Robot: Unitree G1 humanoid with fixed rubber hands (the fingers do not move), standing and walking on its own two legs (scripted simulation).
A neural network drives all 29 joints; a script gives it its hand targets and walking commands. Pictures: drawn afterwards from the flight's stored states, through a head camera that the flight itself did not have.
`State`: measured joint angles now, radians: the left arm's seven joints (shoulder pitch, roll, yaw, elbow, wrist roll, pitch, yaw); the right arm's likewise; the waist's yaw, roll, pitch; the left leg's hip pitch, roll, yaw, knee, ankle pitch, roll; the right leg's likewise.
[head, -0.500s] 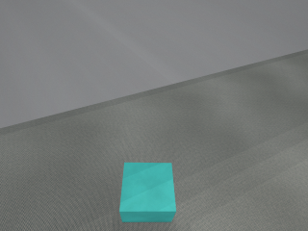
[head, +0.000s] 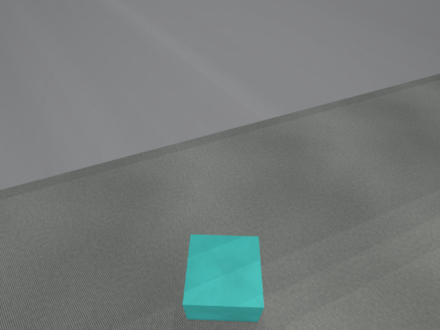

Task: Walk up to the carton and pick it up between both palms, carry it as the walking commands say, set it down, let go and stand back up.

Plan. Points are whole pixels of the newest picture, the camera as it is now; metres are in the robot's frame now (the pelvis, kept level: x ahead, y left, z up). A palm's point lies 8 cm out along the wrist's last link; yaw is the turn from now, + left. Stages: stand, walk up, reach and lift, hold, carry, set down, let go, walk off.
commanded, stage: walk up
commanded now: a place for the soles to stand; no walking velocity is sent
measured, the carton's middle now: (223, 277) +0.48 -0.01 -0.66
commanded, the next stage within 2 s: reach and lift in 0.98 s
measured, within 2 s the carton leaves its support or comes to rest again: neither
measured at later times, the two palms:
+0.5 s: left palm out of the picture +0.09 +0.32 -0.10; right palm out of the picture +0.11 -0.29 -0.11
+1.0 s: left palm out of the picture +0.09 +0.32 -0.10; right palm out of the picture +0.10 -0.30 -0.11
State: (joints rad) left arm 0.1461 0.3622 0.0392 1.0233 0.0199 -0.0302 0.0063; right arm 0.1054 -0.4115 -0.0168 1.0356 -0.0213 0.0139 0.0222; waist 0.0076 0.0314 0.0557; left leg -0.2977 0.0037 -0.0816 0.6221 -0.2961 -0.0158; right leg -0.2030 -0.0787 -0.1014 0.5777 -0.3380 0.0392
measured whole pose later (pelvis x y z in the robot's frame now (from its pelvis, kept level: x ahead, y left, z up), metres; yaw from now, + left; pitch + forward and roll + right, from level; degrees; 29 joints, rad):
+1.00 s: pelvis +0.01 +0.00 +0.00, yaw -1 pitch -2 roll +0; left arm 0.16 0.38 0.02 1.01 0.02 -0.03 0.02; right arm 0.11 -0.38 -0.02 1.02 -0.02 0.03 0.03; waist 0.01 0.03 0.06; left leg -0.25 0.00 -0.05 0.57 -0.29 -0.02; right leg -0.17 -0.08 -0.07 0.53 -0.33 0.05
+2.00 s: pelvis -0.09 +0.02 -0.09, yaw -5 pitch +31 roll -1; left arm -0.78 0.36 0.24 0.68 -0.09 0.32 -0.02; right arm -0.84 -0.43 -0.20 0.74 0.08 0.32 0.05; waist 0.04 0.01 0.09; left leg -1.31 0.02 -0.01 1.03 -0.26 -0.01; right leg -1.28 -0.02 0.06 1.04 -0.31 0.07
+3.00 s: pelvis -0.13 +0.01 -0.23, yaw -5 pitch +32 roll -2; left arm -1.54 0.51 0.19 0.90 -0.19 0.31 0.04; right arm -1.56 -0.55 -0.20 0.93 0.18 0.30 -0.02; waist 0.04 0.00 0.52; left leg -1.79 -0.03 -0.10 1.63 -0.39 -0.07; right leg -1.74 0.01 0.05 1.65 -0.46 0.08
